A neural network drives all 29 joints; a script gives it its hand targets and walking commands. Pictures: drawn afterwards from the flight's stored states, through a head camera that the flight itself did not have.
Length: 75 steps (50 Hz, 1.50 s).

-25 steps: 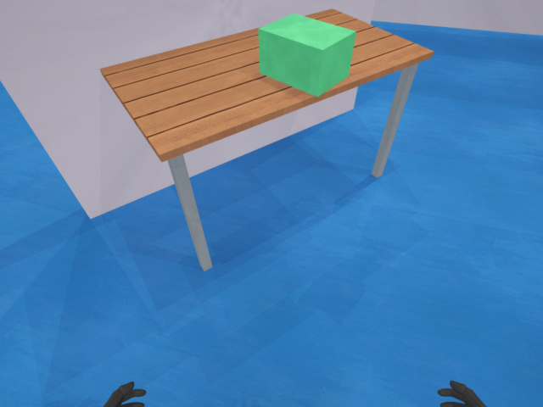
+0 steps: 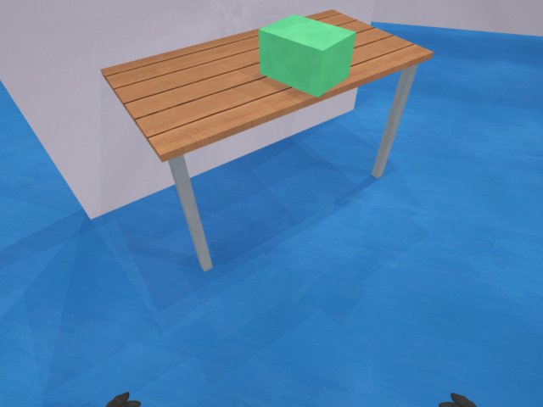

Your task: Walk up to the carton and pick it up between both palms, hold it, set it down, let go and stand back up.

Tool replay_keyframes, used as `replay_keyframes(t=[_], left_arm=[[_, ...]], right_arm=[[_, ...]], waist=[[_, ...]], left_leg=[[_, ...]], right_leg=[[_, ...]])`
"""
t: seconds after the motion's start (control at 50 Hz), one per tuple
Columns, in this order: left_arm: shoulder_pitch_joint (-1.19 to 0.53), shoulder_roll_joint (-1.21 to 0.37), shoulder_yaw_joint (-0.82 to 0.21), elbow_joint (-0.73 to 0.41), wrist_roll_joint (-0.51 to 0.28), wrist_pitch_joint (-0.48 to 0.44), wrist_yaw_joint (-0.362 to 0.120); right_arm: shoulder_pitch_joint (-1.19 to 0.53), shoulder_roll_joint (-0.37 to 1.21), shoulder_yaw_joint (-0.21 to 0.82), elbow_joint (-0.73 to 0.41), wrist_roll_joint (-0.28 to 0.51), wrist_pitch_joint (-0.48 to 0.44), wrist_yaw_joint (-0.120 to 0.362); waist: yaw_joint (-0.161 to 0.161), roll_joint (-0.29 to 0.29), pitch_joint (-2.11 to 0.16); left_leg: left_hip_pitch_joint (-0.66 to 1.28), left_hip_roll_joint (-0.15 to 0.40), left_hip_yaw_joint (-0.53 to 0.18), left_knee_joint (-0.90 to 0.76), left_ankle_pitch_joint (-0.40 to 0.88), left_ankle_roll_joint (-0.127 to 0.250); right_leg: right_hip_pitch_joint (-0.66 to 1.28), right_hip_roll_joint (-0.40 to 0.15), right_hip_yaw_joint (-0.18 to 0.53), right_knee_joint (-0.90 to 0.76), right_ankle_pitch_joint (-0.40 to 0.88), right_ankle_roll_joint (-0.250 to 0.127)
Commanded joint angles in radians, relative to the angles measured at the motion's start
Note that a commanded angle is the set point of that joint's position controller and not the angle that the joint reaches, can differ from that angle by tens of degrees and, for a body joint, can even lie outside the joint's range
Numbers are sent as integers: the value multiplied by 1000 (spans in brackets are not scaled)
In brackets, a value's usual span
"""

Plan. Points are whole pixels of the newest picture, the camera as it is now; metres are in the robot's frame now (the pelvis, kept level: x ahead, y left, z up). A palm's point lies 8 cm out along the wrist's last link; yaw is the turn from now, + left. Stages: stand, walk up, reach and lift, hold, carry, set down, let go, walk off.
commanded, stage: stand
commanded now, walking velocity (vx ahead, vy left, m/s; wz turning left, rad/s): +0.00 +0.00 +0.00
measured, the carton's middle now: (305, 54) +1.19 -0.10 -0.01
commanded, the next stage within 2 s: none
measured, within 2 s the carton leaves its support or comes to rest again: neither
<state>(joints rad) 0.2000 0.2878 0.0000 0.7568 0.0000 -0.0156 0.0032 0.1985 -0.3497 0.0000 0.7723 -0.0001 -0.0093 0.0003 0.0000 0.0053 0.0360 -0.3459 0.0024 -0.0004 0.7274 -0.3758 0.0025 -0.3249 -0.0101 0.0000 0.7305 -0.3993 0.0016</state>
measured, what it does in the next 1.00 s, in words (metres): stands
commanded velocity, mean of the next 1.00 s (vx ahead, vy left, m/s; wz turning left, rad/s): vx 0.00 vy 0.00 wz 0.00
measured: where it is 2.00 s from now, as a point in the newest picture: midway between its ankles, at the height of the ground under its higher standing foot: outside the picture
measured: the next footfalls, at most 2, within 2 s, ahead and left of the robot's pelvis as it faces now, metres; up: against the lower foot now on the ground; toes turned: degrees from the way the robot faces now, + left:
none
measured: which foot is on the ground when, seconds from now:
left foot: down 0.00-1.00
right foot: down 0.00-1.00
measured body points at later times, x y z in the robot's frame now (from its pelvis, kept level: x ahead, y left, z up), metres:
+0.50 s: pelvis -0.01 +0.00 +0.00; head +0.00 +0.00 +0.45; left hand +0.11 +0.27 -0.11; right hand +0.11 -0.29 -0.11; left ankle +0.01 +0.12 -0.72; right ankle -0.01 -0.12 -0.72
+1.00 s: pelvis -0.03 -0.01 +0.00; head -0.02 -0.02 +0.45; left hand +0.08 +0.26 -0.11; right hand +0.07 -0.31 -0.12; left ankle +0.01 +0.12 -0.72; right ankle -0.01 -0.12 -0.72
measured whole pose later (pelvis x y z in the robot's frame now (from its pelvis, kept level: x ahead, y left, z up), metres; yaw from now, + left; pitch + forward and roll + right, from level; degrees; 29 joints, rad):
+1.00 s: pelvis -0.03 -0.01 +0.00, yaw +0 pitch -2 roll +1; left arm 0.20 0.30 0.00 0.86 0.00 -0.02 0.00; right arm 0.20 -0.35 0.00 0.89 0.00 -0.01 0.00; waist 0.00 0.00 0.04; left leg -0.32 0.00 0.00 0.66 -0.30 -0.02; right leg -0.32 -0.01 0.00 0.71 -0.35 -0.01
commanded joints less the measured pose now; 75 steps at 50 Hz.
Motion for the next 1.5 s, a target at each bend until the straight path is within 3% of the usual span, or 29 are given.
replay_keyframes(t=[0.0,0.02,0.16,0.18,0.28,0.32,0.38,0.46,0.5,0.52,0.56,0.62,0.7,0.74,0.76,0.78,0.88,0.96,1.02,1.06,1.1,1.16,1.2,1.3,1.34,1.36,1.38,1.44,1.48], left_arm=[[-58,253,55,-15,21,-50,19],[-49,280,56,-13,31,-52,22],[-66,241,53,-7,14,-50,19],[-27,247,53,-9,5,-49,14],[-85,261,62,7,17,-37,14],[-48,256,53,13,3,-42,11],[-76,272,63,1,7,-33,18],[-20,245,60,28,3,-37,14],[-74,273,64,22,19,-37,11],[-62,256,44,24,13,-48,14],[-65,274,47,27,17,-47,16],[-84,274,52,39,19,-43,13],[-98,276,56,50,15,-36,11],[-64,273,60,71,4,-33,11],[-76,290,54,81,8,-45,10],[-74,274,51,65,9,-38,6],[-88,286,52,82,12,-40,12],[-79,266,42,80,17,-54,11],[-78,258,43,120,19,-42,11],[-64,265,48,113,14,-42,9],[-92,299,55,113,18,-45,9],[-90,252,40,113,14,-48,9],[-106,253,45,120,12,-46,7],[-99,277,44,136,10,-51,15],[-110,249,42,143,12,-38,16],[-93,282,51,152,20,-50,5],[-87,247,52,148,9,-42,5],[-92,265,44,168,14,-44,8],[-91,271,57,153,8,-42,3]], right_arm=[[-94,-204,-83,-25,-12,-54,-9],[-62,-176,-70,-41,-19,-52,-12],[-85,-178,-62,-11,-20,-53,-11],[-51,-216,-73,-20,-21,-58,-9],[-69,-164,-62,-9,-25,-57,-14],[-66,-205,-68,11,-21,-54,-14],[-40,-202,-61,4,-20,-50,-18],[-83,-194,-55,0,-30,-56,-12],[-80,-211,-71,27,-20,-46,-19],[-93,-187,-64,14,-26,-46,-19],[-76,-169,-58,14,-10,-40,-14],[-100,-231,-69,27,-11,-54,-12],[-65,-210,-65,53,-27,-51,-1],[-72,-213,-61,54,-20,-48,-2],[-53,-166,-49,52,-8,-57,0],[-50,-207,-54,55,-25,-63,-4],[-66,-186,-54,66,-10,-39,-6],[-64,-198,-48,75,-21,-44,8],[-66,-177,-46,92,-14,-41,1],[-109,-205,-50,86,-24,-44,-1],[-61,-187,-47,104,-16,-44,-3],[-86,-234,-68,124,-10,-37,-6],[-66,-214,-47,122,-12,-41,-2],[-70,-211,-45,158,1,-35,3],[-117,-249,-52,167,-22,-41,1],[-85,-222,-50,170,-22,-40,-1],[-114,-216,-46,162,-23,-40,2],[-76,-204,-41,178,-15,-44,-1],[-85,-205,-39,183,-14,-47,2]], waist=[[26,-3,-86],[-20,-47,-72],[10,-75,-132],[15,16,-126],[-10,-56,-113],[9,50,-134],[6,-61,-80],[23,61,-93],[14,-104,-62],[13,-20,-92],[4,-89,-65],[7,14,-110],[0,-69,-59],[-8,48,-67],[-19,-58,-73],[1,-12,-59],[-14,-106,-63],[-7,-43,-43],[-8,-111,-101],[17,14,-52],[-17,-37,-51],[-2,-99,-88],[-32,-31,-33],[-18,-124,-50],[5,-18,-32],[-21,-58,-73],[11,-98,-112],[-27,-52,-59],[4,-18,-76]], left_leg=[[72,104,-88,-169,265,77],[59,109,-101,-149,219,84],[62,91,-112,-148,347,93],[42,95,-109,-125,321,82],[87,95,-108,-151,351,89],[113,107,-107,-128,398,86],[75,96,-111,-191,336,88],[62,115,-118,-167,278,90],[34,93,-94,-161,237,71],[67,101,-103,-170,246,77],[52,99,-108,-195,278,74],[105,100,-102,-171,300,72],[66,78,-93,-212,146,53],[113,98,-96,-187,245,66],[99,103,-113,-214,201,71],[94,98,-95,-213,203,62],[59,79,-85,-211,158,64],[86,91,-92,-235,167,55],[111,93,-107,-278,140,65],[90,99,-97,-257,160,64],[131,90,-84,-283,190,34],[143,111,-95,-266,166,53],[118,96,-91,-264,151,41],[135,88,-94,-298,181,46],[138,100,-87,-300,193,46],[168,92,-76,-324,204,29],[186,107,-87,-327,231,38],[167,110,-78,-325,242,43],[163,107,-96,-336,264,41]], right_leg=[[21,-76,126,-129,266,-97],[38,-87,124,-152,243,-97],[92,-79,90,-100,360,-84],[112,-90,125,-121,376,-95],[69,-82,110,-123,340,-89],[73,-82,113,-118,372,-85],[42,-72,77,-100,302,-75],[51,-78,124,-131,252,-90],[63,-96,129,-159,287,-95],[69,-96,150,-148,307,-102],[62,-93,122,-165,324,-102],[53,-98,148,-185,308,-99],[56,-100,153,-208,262,-93],[26,-84,136,-220,257,-78],[45,-90,152,-222,225,-90],[44,-88,137,-216,220,-90],[52,-113,168,-272,183,-89],[48,-105,173,-267,212,-89],[71,-88,141,-274,162,-75],[50,-95,170,-282,203,-76],[56,-91,148,-284,239,-70],[60,-104,134,-305,189,-74],[11,-123,192,-348,157,-86],[52,-123,183,-389,163,-45],[53,-114,158,-357,234,-62],[89,-124,140,-368,201,-45],[111,-107,118,-360,239,-52],[75,-113,144,-355,236,-59],[117,-114,154,-377,248,-57]])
